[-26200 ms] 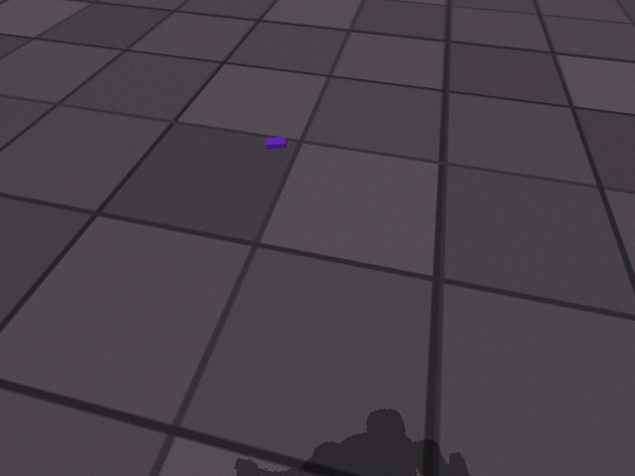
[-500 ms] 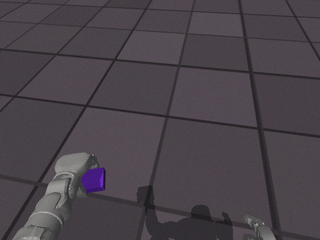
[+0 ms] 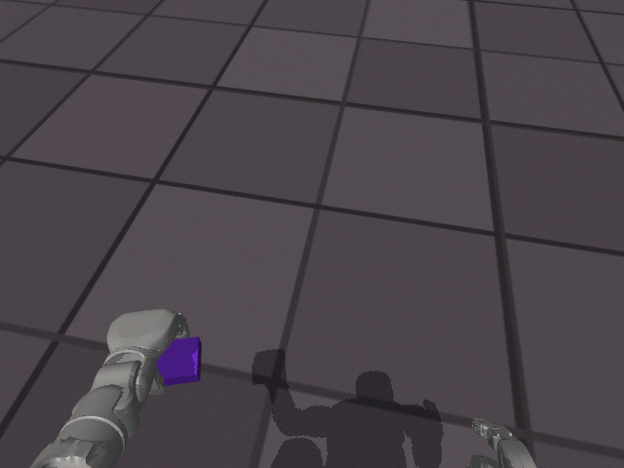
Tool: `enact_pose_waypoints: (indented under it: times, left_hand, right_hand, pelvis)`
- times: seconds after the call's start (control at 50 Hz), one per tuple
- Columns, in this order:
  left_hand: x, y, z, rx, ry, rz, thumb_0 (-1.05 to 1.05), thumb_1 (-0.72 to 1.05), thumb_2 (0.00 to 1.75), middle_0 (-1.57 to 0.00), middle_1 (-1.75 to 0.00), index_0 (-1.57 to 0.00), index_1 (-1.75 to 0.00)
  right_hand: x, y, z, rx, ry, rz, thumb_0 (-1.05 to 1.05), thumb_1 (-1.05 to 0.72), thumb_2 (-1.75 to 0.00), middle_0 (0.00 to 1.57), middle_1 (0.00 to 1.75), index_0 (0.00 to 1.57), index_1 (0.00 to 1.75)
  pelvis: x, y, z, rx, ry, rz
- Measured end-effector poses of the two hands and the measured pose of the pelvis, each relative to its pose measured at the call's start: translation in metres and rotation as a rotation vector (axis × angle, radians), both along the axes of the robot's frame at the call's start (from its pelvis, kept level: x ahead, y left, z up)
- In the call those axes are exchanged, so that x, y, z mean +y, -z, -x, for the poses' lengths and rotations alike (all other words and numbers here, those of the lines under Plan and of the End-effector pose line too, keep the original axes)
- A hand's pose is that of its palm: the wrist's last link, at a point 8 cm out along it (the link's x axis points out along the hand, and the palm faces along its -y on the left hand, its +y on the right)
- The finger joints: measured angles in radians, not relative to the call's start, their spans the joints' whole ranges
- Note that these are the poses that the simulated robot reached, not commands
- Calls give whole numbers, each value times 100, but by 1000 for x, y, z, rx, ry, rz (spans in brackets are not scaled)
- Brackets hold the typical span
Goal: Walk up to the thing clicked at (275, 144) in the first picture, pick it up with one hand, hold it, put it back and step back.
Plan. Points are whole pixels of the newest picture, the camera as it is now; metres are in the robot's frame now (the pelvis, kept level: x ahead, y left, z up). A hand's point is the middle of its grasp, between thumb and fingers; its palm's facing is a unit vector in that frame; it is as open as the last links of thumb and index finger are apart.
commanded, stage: crouch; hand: left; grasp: from above
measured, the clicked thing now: (165, 362) +0.30 +0.22 -0.13
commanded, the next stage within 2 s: lower in 1.62 s
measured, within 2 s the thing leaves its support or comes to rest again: neither
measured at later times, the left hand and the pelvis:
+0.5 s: hand (192, 371) +0.35 +0.24 -0.34, palm faces -0.43 +0.00 -0.90, open 8.8 cm; pelvis -0.06 +0.01 -0.20, yaw -1 degrees
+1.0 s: hand (210, 382) +0.38 +0.24 -0.51, palm faces -0.43 -0.02 -0.90, open 8.8 cm; pelvis -0.07 +0.00 -0.33, yaw -3 degrees
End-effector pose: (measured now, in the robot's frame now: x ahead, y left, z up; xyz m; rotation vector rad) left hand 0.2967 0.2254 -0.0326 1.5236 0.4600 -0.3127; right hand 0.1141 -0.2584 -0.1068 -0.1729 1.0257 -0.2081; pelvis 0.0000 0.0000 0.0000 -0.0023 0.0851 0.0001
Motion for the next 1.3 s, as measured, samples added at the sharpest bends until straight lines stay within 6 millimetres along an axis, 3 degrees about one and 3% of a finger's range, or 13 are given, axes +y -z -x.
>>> enact_pose_waypoints:
  times: [0.08,0.16,0.3,0.46,0.6,0.74,0.86,1.02,1.3]
  left_hand:
    - [0,32,-3,25,15,-12,0,20,23,-92,-16,-91,-16]
    - [-2,72,-12,7,44,-18,0,20,23,-92,-17,-91,-17]
    - [-3,147,-35,-61,63,-46,0,21,20,-91,-17,-91,-17]
    - [6,227,-57,-71,-10,-59,0,21,22,-91,-17,-90,-17]
    - [7,296,-59,3,-11,-34,0,19,25,-90,-20,-90,-19]
    - [0,356,-64,9,32,13,0,18,27,-91,-20,-90,-20]
    - [2,393,-75,-24,36,15,0,17,27,-91,-20,-91,-20]
    - [12,424,-88,-41,-3,-11,0,17,27,-92,-19,-91,-19]
    - [10,472,-90,-9,22,17,0,18,26,-91,-19,-90,-19]
  right_hand:
    - [-8,14,17,50,1,30,0,-88,-89,20,30,20,30]
    - [-19,40,40,104,2,73,0,-88,-89,20,30,20,30]
    - [-29,108,87,207,42,126,0,-89,-89,20,30,20,30]
    - [-14,193,133,304,64,107,0,-89,-89,20,30,20,30]
    - [1,251,149,346,45,70,0,-88,-89,20,30,20,30]
    - [-1,289,142,359,-8,76,0,-88,-89,20,30,20,30]
    - [-11,310,129,355,-57,102,0,-89,-89,20,30,20,30]
    - [-19,335,124,356,-85,111,0,-90,-89,20,30,20,30]
    - [-13,375,156,434,-73,68,0,-90,-89,20,30,20,30]
  pelvis:
    - [0,15,6,72,-5,6]
    - [0,44,15,172,-6,14]
    - [4,113,34,329,1,28]
    - [7,188,58,451,5,38]
    - [7,238,68,518,2,49]
    - [4,280,68,566,4,58]
    - [1,308,66,585,12,66]
    - [1,337,67,588,24,73]
    - [1,378,74,561,44,77]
